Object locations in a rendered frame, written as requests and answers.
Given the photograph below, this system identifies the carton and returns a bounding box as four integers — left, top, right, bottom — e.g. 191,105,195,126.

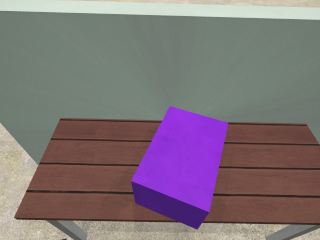
131,106,228,229

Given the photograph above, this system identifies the table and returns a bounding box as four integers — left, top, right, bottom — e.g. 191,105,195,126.
14,118,320,240

